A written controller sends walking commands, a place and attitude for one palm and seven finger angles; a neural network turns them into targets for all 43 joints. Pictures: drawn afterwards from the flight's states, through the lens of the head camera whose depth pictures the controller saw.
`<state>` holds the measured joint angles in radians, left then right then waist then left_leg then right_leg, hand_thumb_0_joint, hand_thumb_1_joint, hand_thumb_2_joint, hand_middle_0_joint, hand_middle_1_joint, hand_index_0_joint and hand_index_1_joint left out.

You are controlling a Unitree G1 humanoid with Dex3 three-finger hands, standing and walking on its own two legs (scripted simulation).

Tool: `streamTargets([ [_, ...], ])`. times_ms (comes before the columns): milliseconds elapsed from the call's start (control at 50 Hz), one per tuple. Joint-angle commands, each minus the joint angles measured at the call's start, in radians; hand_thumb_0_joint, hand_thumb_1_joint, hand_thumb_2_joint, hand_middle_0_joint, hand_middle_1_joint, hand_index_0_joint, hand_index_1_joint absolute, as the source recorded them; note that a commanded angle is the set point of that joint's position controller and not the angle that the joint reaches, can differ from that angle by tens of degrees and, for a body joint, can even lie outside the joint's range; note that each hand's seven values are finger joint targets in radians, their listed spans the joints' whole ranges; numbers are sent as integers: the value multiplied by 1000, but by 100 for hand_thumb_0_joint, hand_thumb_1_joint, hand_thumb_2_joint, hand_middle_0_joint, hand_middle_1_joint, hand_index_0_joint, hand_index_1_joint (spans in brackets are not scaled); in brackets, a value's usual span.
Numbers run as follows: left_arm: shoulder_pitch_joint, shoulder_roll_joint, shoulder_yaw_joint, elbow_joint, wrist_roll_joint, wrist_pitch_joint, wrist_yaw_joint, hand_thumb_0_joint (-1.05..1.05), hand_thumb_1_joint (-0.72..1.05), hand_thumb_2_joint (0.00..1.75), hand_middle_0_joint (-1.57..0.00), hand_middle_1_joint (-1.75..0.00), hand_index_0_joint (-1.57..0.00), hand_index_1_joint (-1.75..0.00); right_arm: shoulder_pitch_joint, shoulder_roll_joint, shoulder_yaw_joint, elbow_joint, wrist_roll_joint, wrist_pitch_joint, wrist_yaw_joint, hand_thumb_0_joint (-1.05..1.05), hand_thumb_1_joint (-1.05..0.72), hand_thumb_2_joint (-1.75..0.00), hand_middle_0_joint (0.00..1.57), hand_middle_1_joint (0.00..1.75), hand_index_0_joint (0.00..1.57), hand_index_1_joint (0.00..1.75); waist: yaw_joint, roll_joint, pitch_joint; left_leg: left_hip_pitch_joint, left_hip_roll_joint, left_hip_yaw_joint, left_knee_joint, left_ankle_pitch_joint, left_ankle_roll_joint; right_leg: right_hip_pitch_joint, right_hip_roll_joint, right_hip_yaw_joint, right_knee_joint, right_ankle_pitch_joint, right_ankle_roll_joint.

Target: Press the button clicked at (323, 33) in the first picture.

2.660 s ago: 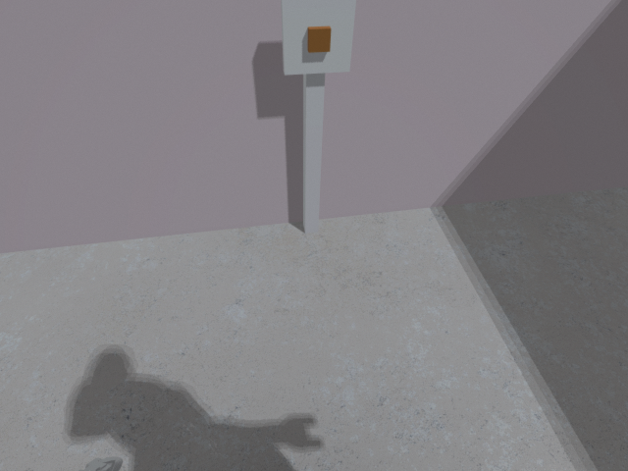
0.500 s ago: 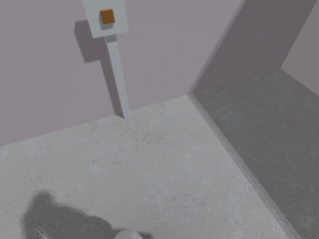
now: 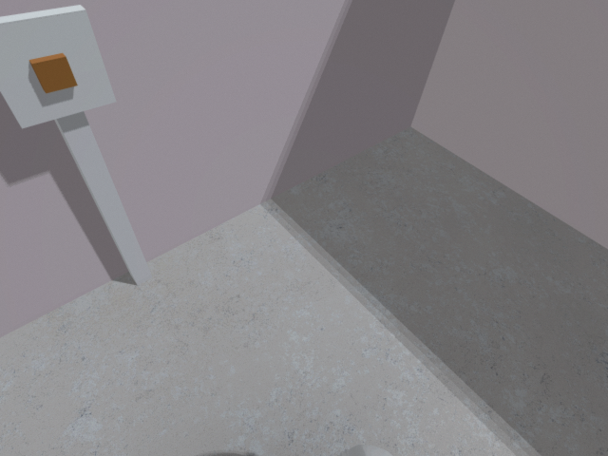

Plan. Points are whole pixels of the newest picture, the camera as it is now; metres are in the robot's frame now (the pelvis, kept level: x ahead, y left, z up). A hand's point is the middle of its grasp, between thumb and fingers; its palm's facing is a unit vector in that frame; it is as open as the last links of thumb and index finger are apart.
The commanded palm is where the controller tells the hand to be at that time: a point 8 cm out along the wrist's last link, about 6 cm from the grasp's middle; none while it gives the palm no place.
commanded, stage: walk to a spot facing it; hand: left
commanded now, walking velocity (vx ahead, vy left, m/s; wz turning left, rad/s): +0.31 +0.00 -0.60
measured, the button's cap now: (53, 72) +0.75 +0.59 +0.07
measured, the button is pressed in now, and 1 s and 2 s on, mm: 0 0 0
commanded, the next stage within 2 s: turn to face it in 0.90 s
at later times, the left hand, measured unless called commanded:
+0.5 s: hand (270, 324) +0.37 +0.08 -0.17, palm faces -0.35 -0.91 -0.20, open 7.4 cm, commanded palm none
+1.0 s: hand (269, 262) +0.51 +0.11 -0.17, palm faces -0.50 -0.85 -0.18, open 7.4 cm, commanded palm none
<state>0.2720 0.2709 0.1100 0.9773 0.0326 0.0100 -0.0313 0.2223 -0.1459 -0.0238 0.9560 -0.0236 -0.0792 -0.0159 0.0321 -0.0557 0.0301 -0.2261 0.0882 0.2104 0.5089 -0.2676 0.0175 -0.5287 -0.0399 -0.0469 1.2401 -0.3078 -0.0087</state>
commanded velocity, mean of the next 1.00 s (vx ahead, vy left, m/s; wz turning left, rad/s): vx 0.18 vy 0.00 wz -0.55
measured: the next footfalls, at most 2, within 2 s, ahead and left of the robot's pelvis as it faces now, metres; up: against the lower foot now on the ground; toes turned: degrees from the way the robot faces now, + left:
right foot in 0.34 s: +0.27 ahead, -0.15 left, +0.00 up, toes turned -21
left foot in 0.74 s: +0.45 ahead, +0.03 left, +0.00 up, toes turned -19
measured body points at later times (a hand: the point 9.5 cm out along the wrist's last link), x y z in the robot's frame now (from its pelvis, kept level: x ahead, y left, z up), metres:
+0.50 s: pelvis +0.20 -0.05 -0.01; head +0.24 -0.06 +0.44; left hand +0.39 +0.13 -0.15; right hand +0.12 -0.28 -0.16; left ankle +0.21 +0.11 -0.65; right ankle +0.23 -0.14 -0.74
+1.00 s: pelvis +0.36 -0.04 +0.00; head +0.39 -0.03 +0.45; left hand +0.54 +0.15 -0.16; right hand +0.29 -0.28 -0.12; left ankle +0.41 +0.04 -0.74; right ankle +0.28 -0.15 -0.65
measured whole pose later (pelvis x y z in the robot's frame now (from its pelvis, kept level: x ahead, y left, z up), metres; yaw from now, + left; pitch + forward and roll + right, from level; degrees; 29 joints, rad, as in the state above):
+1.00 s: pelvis +0.36 -0.04 +0.00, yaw -36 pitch +0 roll -2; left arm 0.25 0.24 0.10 0.95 0.02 0.06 -0.03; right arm 0.21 -0.16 -0.02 0.92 -0.02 -0.04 -0.02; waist 0.03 -0.03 0.05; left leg -0.20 0.13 0.27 0.49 -0.27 0.02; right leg -0.53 -0.06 -0.06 1.14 -0.35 0.06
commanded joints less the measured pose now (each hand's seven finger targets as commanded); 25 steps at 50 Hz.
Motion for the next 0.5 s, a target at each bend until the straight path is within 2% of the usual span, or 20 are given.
streamTargets([
  [0,-28,-41,-9,-98,6,11,-26,0,90,90,-20,-30,-20,-30,90,-152,-48,-13,1,-20,-11,0,-90,-90,20,30,20,30,-16,162,57,38,274,-152,-339,22,96,-154,-92,36,-88,115,32],
  [20,-70,-42,-12,-111,8,10,-28,0,90,90,-20,-30,-20,-30,123,-149,-49,-2,2,-21,-10,0,-90,-90,20,30,20,30,-30,142,56,71,272,-147,-339,61,98,-170,-93,28,-121,132,35],
  [40,-98,-47,-16,-121,10,10,-30,0,90,90,-20,-30,-20,-30,136,-158,-49,7,2,-21,-9,0,-90,-90,20,30,20,30,-31,142,61,114,269,-112,-334,109,98,-195,-95,17,-167,154,40],
  [80,-176,-47,-24,-143,8,9,-32,0,90,90,-20,-30,-20,-30,179,-165,-49,24,1,-19,-7,0,-90,-90,20,30,20,30,-56,136,73,168,266,-64,-317,198,97,-200,-92,-11,-275,169,40],
  [140,-280,-51,-32,-167,4,3,-32,0,90,90,-20,-30,-20,-30,228,-172,-50,46,-6,-10,-4,0,-90,-90,20,30,20,30,-89,156,92,216,276,-3,-285,315,89,-159,-72,-47,-432,155,23],
  [180,-307,-49,-35,-171,1,-1,-32,0,90,90,-20,-30,-20,-30,233,-189,-50,51,-10,-4,-4,0,-90,-90,20,30,20,30,-94,164,94,233,283,35,-252,384,79,-101,-46,-73,-508,139,1],
  [200,-301,-42,-34,-171,-1,-4,-31,0,90,90,-20,-30,-20,-30,230,-199,-53,50,-10,-1,-3,0,-90,-90,20,30,20,30,-85,169,89,249,290,51,-222,455,74,-70,-32,-81,-533,116,-14],
  [220,-284,-26,-33,-166,0,-7,-28,0,90,90,-20,-30,-20,-30,233,-205,-57,51,-10,2,-1,0,-90,-90,20,30,20,30,-73,168,76,262,294,73,-164,576,67,-24,-8,-101,-554,78,-31],
  [240,-239,-18,-30,-154,1,-11,-27,0,90,90,-20,-30,-20,-30,227,-222,-58,44,-9,4,-1,0,-90,-90,20,30,20,30,-51,185,40,275,286,103,-79,722,58,46,26,-128,-576,49,-47],
  [260,-152,3,-22,-128,2,-19,-23,0,90,90,-20,-30,-20,-30,214,-237,-60,36,-5,7,0,0,-90,-90,20,30,20,30,-7,187,-20,251,270,126,67,833,40,190,61,-150,-617,39,-67],
  [280,-4,54,-8,-84,4,-33,-18,0,90,90,-20,-30,-20,-30,203,-245,-55,21,1,10,5,0,-90,-90,20,30,20,30,66,150,-110,130,239,152,298,789,-4,455,84,-163,-692,110,-85],
  [300,131,178,20,-54,5,-46,-6,0,90,90,-20,-30,-20,-30,222,-195,-45,-6,19,12,20,0,-90,-90,20,30,20,30,120,-49,-252,-189,160,140,614,280,-51,801,-150,148,-731,144,-170],
  [320,213,275,35,-38,-18,-49,11,0,90,90,-20,-30,-20,-30,176,-148,-38,-60,25,8,12,0,-90,-90,20,30,20,30,121,-162,-322,-452,14,19,940,-336,-92,895,-416,637,-831,418,-294],
  [340,174,281,40,-50,-31,-39,22,0,90,90,-20,-30,-20,-30,101,-178,-43,-69,24,6,2,0,-90,-90,20,30,20,30,114,-27,-281,-481,61,-133,968,-277,-68,793,-400,567,-865,385,-304],
  [360,84,235,24,-78,-31,-36,23,0,90,90,-20,-30,-20,-30,68,-167,-46,-76,19,9,2,0,-90,-90,20,30,20,30,73,9,-184,-492,92,-164,962,-189,-71,663,-361,522,-895,273,-278],
  [380,3,181,5,-96,-30,-39,27,0,90,90,-20,-30,-20,-30,64,-171,-45,-63,8,20,4,0,-90,-90,20,30,20,30,27,51,-100,-449,126,-183,888,-117,-74,500,-311,411,-924,230,-234],
  [400,-47,144,-5,-105,-25,-48,30,0,90,90,-20,-30,-20,-30,83,-156,-43,-48,0,35,5,0,-90,-90,20,30,20,30,-14,62,-55,-380,131,-177,820,-84,-80,366,-264,328,-944,263,-202],
  [420,-83,127,-7,-107,-17,-54,33,0,90,90,-20,-30,-20,-30,124,-142,-44,-34,-4,46,5,0,-90,-90,20,30,20,30,-50,27,-49,-321,123,-172,755,-75,-86,287,-227,270,-955,276,-189],
  [440,-102,118,-10,-107,-13,-58,33,0,90,90,-20,-30,-20,-30,159,-131,-42,-22,-6,56,5,0,-90,-90,20,30,20,30,-74,-13,-48,-295,117,-160,706,-63,-94,238,-198,221,-960,286,-178],
  [480,-89,105,-11,-99,-9,-61,30,0,90,90,-20,-30,-20,-30,150,-122,-43,-27,-6,64,9,0,-90,-90,20,30,20,30,-78,-34,-38,-272,93,-148,615,-34,-103,184,-159,210,-968,241,-175],
])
